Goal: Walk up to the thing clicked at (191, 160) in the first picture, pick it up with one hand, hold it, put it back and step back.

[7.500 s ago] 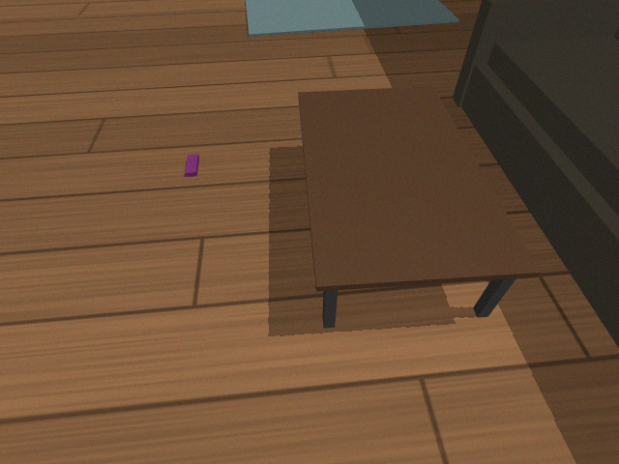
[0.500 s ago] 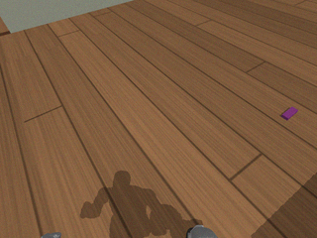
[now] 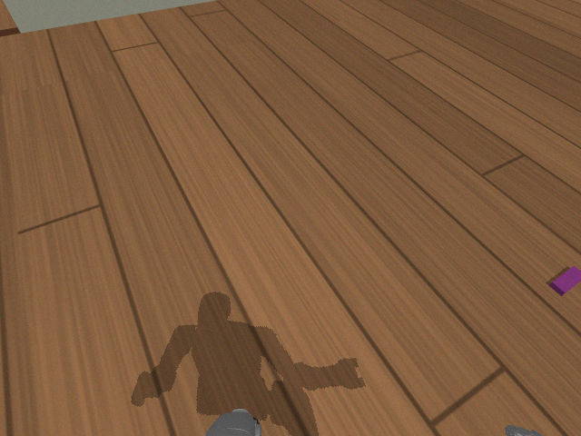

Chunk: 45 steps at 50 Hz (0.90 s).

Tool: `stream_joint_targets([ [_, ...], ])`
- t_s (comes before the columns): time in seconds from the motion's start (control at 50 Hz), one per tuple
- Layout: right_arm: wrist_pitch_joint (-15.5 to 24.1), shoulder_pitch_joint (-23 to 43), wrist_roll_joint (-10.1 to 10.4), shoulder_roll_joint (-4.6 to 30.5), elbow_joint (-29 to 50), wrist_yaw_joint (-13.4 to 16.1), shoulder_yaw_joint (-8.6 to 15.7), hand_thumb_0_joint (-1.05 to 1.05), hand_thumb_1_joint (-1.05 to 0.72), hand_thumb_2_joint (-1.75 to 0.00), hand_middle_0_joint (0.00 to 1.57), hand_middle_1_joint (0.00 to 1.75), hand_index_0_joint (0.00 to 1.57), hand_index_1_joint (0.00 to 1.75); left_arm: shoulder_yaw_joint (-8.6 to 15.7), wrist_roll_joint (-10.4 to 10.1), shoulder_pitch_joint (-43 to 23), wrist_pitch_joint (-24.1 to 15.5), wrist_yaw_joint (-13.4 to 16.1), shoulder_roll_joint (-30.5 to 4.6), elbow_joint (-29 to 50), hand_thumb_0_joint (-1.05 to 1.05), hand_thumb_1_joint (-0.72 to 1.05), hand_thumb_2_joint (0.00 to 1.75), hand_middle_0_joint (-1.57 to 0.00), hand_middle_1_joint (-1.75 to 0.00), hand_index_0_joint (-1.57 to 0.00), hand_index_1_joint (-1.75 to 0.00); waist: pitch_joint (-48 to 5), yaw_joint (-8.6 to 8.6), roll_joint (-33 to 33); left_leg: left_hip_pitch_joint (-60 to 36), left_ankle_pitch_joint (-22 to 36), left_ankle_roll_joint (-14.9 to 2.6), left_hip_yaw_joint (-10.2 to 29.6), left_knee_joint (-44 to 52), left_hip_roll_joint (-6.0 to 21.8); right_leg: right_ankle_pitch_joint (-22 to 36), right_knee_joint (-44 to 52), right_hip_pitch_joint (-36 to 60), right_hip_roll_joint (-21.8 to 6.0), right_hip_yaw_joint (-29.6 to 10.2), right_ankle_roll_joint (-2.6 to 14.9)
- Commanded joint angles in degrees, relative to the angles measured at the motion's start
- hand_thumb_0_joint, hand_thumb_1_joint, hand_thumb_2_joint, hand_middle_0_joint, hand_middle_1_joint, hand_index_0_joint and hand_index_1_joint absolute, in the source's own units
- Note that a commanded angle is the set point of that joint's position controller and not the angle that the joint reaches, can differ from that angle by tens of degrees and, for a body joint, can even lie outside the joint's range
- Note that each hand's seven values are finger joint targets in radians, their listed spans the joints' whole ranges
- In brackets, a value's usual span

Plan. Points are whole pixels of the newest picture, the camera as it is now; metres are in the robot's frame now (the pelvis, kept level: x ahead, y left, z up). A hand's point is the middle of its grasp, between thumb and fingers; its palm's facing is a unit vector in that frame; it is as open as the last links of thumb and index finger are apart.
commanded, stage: walk up
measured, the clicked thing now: (567, 280) +0.83 -1.07 -0.74
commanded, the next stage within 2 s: none
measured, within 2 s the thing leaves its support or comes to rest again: neither
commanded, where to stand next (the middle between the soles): +0.68 -0.02 m, yaw +0 degrees
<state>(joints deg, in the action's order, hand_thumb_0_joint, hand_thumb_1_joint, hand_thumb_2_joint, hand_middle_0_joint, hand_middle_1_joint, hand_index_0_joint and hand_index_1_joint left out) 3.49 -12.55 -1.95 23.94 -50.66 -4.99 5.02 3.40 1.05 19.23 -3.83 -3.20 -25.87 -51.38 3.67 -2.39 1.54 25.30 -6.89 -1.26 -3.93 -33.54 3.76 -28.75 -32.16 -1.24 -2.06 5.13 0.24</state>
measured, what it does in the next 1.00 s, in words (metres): walks ahead: right foot, then left foot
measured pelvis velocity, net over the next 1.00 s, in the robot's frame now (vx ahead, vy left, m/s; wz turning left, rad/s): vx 0.41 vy -0.02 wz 0.05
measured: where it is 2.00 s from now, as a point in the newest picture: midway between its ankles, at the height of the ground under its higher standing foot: (303, 303)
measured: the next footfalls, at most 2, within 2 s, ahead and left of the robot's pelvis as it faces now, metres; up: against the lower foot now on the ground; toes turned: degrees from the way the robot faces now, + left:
right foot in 0.42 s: +0.35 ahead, -0.16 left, +0.00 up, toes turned -6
left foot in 0.92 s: +0.52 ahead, +0.10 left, +0.00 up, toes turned +7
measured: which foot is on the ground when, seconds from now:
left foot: down 0.00-0.44, up 0.46-0.90, down 0.92-1.00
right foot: down 0.00-0.02, up 0.04-0.40, down 0.42-0.96, up 0.98-1.00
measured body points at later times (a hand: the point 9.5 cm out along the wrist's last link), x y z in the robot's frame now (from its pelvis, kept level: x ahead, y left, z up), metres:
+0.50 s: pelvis +0.23 -0.05 +0.00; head +0.23 -0.08 +0.45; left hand +0.32 +0.27 -0.08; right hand +0.26 -0.37 -0.13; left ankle +0.13 +0.10 -0.67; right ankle +0.31 -0.16 -0.72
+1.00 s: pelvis +0.41 -0.02 +0.00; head +0.43 -0.01 +0.45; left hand +0.40 +0.30 -0.12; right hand +0.54 -0.33 -0.09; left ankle +0.48 +0.09 -0.72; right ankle +0.32 -0.15 -0.68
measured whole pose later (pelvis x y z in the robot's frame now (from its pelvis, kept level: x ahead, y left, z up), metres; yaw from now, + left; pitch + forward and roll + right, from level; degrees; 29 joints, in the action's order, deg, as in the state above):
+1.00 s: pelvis +0.41 -0.02 +0.00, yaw +3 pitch -2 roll +0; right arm 3.6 -12.7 -1.9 23.1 -48.1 -4.0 3.8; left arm 2.9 0.4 21.1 -2.9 -1.7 -24.6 -50.4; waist 5.1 -2.2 1.9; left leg 21.1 -12.1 -1.4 -3.8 -35.7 1.7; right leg -28.5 -50.0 -11.0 -4.1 4.3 1.6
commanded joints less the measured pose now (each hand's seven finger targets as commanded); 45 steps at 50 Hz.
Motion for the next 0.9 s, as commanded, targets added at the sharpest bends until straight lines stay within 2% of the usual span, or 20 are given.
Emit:
stream_joint_targets([
  [0.0,2.3,-14.3,-0.4,20.3,2.9,2.7,5.8,0.00,-0.90,-0.90,0.20,0.30,0.20,0.30,1.2,-1.9,4.5,-0.9,1.8,-6.3,6.1,0.00,0.90,0.90,-0.20,-0.30,-0.20,-0.30,-12.5,7.25,-19.1,-40.1,-18.4,-11.31,41.1,15.8,20.3,-1.7,-35.3,-37.8,6.5,-4.3,2.98],
  [0.02,2.2,-12.6,1.6,20.5,3.4,2.7,6.0,0.00,-0.90,-0.90,0.20,0.30,0.20,0.30,2.2,-1.4,2.5,-0.6,2.6,-12.0,5.1,0.00,0.90,0.90,-0.20,-0.30,-0.20,-0.30,-12.0,7.73,-14.0,-38.5,-14.9,-15.03,43.4,16.1,22.5,-1.7,-39.0,-38.6,2.2,-9.5,3.97],
  [0.08,2.4,-7.2,2.3,14.1,4.6,3.6,3.0,0.00,-0.90,-0.90,0.20,0.30,0.20,0.30,2.0,-1.9,-0.2,-1.1,2.1,-10.8,3.6,0.00,0.90,0.90,-0.20,-0.30,-0.20,-0.30,-3.3,4.65,-6.7,-23.5,13.0,-9.83,18.6,14.8,14.7,7.2,-36.2,-32.1,-0.9,-13.0,2.98],
  [0.12,2.9,-5.8,2.7,13.0,4.9,3.6,2.3,0.00,-0.90,-0.90,0.20,0.30,0.20,0.30,1.9,-2.2,2.1,-0.5,1.4,-9.6,3.0,0.00,0.90,0.90,-0.20,-0.30,-0.20,-0.30,-2.2,2.50,-8.1,-17.8,17.6,-9.52,10.6,15.2,12.4,9.1,-32.1,-27.9,-2.1,-10.3,1.78],
  [0.16,3.0,-3.9,2.3,13.1,6.1,3.6,2.2,0.00,-0.90,-0.90,0.20,0.30,0.20,0.30,1.9,-2.0,2.0,0.1,0.5,-8.9,3.3,0.00,0.90,0.90,-0.20,-0.30,-0.20,-0.30,-0.9,1.73,-9.7,-15.6,11.8,-10.14,7.3,16.7,11.2,11.3,-25.7,-26.9,-3.1,-7.9,0.54],
  [0.26,3.1,-5.4,1.6,14.9,6.8,3.1,2.6,0.00,-0.90,-0.90,0.20,0.30,0.20,0.30,2.5,-0.7,-6.2,-0.2,-1.1,-7.8,6.2,0.00,0.90,0.90,-0.20,-0.30,-0.20,-0.30,1.1,3.79,-10.9,-14.9,6.3,-11.41,4.8,17.4,10.9,17.6,-9.3,-25.4,-4.6,-3.9,0.04],
  [0.34,2.3,-1.9,2.1,14.9,8.1,2.9,2.6,0.00,-0.90,-0.90,0.20,0.30,0.20,0.30,3.5,-0.5,-3.0,-0.5,-1.0,-8.1,3.8,0.00,0.90,0.90,-0.20,-0.30,-0.20,-0.30,-1.0,0.89,-8.9,-7.9,-5.0,-9.18,4.0,11.3,9.8,23.1,-3.1,-12.2,-1.7,-0.3,1.16],
  [0.38,1.9,-2.6,2.0,12.6,8.5,2.9,1.8,0.00,-0.90,-0.90,0.20,0.30,0.20,0.30,4.7,-0.2,2.9,-0.9,-0.4,-10.3,2.0,0.00,0.90,0.90,-0.20,-0.30,-0.20,-0.30,-4.5,-2.39,-2.6,-4.6,-3.1,-6.73,1.9,-0.5,6.6,19.7,-1.5,-1.3,0.4,0.4,2.22],
  [0.4,1.8,-6.0,1.8,9.6,8.3,2.9,0.7,0.00,-0.90,-0.90,0.20,0.30,0.20,0.30,6.0,0.0,8.0,-1.5,0.4,-12.9,1.0,0.00,0.90,0.90,-0.20,-0.30,-0.20,-0.30,-7.8,-4.74,7.7,-0.9,-5.3,-5.13,-1.1,-15.8,2.7,10.4,4.2,5.3,-2.8,-5.2,3.15],
  [0.42,1.6,-9.2,2.0,5.6,8.9,2.7,-0.7,0.00,-0.90,-0.90,0.20,0.30,0.20,0.30,7.1,0.3,9.9,-2.2,1.2,-17.8,2.1,0.00,0.90,0.90,-0.20,-0.30,-0.20,-0.30,-8.0,-4.23,18.9,9.7,-22.1,-2.07,-1.4,-29.9,-4.8,1.3,13.3,9.1,-17.1,-29.8,7.28],
  [0.44,0.9,-8.3,2.1,11.3,7.8,3.3,0.6,0.00,-0.90,-0.90,0.20,0.30,0.20,0.30,6.7,-0.6,8.3,-2.2,1.2,-18.8,2.8,0.00,0.90,0.90,-0.20,-0.30,-0.20,-0.30,-7.1,-4.05,12.3,12.6,-24.0,-1.10,3.7,-36.0,-4.7,-0.9,18.5,6.8,-23.7,-43.1,12.67],
  [0.46,0.6,-7.1,1.7,13.2,7.0,3.8,1.1,0.00,-0.90,-0.90,0.20,0.30,0.20,0.30,6.4,-1.1,4.5,-2.0,1.4,-18.9,4.0,0.00,0.90,0.90,-0.20,-0.30,-0.20,-0.30,-4.1,-2.91,10.7,13.1,-22.8,-1.03,6.2,-38.1,-1.7,-1.8,19.3,1.9,-24.7,-44.9,15.42],
  [0.5,0.5,-5.6,2.9,12.4,5.0,3.6,1.2,0.00,-0.90,-0.90,0.20,0.30,0.20,0.30,5.2,-1.5,0.5,-2.3,1.9,-14.9,4.8,0.00,0.90,0.90,-0.20,-0.30,-0.20,-0.30,1.2,-0.93,4.9,10.1,-15.4,-1.31,11.4,-36.0,0.1,7.9,18.7,-6.6,-18.4,-29.0,10.64],
  [0.52,0.2,-7.3,3.1,11.7,4.0,3.2,1.0,0.00,-0.90,-0.90,0.20,0.30,0.20,0.30,4.6,-1.4,-1.5,-2.5,2.0,-13.4,5.1,0.00,0.90,0.90,-0.20,-0.30,-0.20,-0.30,1.1,0.73,6.5,8.3,-13.3,-1.44,10.2,-33.0,0.3,12.0,18.3,-8.3,-15.2,-22.2,9.45],
  [0.56,-0.6,-9.6,2.5,10.7,2.9,2.5,1.0,0.00,-0.90,-0.90,0.20,0.30,0.20,0.30,4.0,-1.2,-2.3,-2.8,2.0,-12.1,5.1,0.00,0.90,0.90,-0.20,-0.30,-0.20,-0.30,1.2,2.02,7.4,3.5,-9.0,-0.79,9.2,-28.5,-0.4,15.1,18.8,-12.7,-11.5,-14.7,7.45],
  [0.62,-1.1,-8.0,1.8,10.4,3.3,1.6,1.5,0.00,-0.90,-0.90,0.20,0.30,0.20,0.30,4.0,-0.9,-1.8,-3.4,1.9,-11.8,6.4,0.00,0.90,0.90,-0.20,-0.30,-0.20,-0.30,0.4,1.98,5.7,6.1,-6.2,1.23,8.7,-22.7,-0.6,13.9,20.4,-9.8,-12.4,-11.4,10.77],
  [0.7,-1.0,-1.3,1.1,10.2,5.7,0.9,1.6,0.00,-0.90,-0.90,0.20,0.30,0.20,0.30,4.8,-0.3,0.7,-3.3,1.9,-13.1,6.6,0.00,0.90,0.90,-0.20,-0.30,-0.20,-0.30,2.1,-0.78,4.5,8.0,-4.8,1.89,8.1,-12.3,0.2,7.6,21.3,-8.0,-13.9,-10.9,10.49],
  [0.76,-0.3,1.3,0.7,9.3,6.7,0.5,1.4,0.00,-0.90,-0.90,0.20,0.30,0.20,0.30,5.1,-0.3,0.8,-3.2,1.8,-13.6,6.7,0.00,0.90,0.90,-0.20,-0.30,-0.20,-0.30,1.4,-0.80,4.5,5.6,-2.9,1.39,6.0,-4.4,2.0,14.0,17.7,-5.4,-14.8,-8.7,11.26],
  [0.84,0.3,3.4,0.8,9.0,6.9,0.3,1.4,0.00,-0.90,-0.90,0.20,0.30,0.20,0.30,4.5,-0.5,2.4,-2.5,1.9,-13.8,6.3,0.00,0.90,0.90,-0.20,-0.30,-0.20,-0.30,0.0,-1.15,4.3,-0.9,-4.1,-0.35,0.8,-0.1,-0.1,24.9,12.3,-5.3,-14.4,-6.4,10.46],
  [0.88,0.7,-0.6,0.7,9.3,5.7,0.6,1.6,0.00,-0.90,-0.90,0.20,0.30,0.20,0.30,4.1,-0.7,1.5,-2.0,2.0,-13.8,6.5,0.00,0.90,0.90,-0.20,-0.30,-0.20,-0.30,-1.2,1.96,2.1,-9.5,-3.3,-1.44,-1.3,4.6,-2.4,30.0,4.9,-8.1,-12.5,-3.5,9.13],
])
